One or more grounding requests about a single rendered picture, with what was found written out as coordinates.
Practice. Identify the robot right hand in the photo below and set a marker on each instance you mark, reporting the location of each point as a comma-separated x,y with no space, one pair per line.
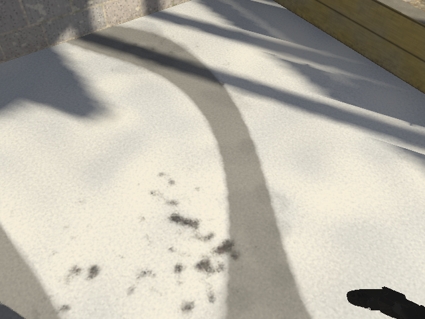
388,301

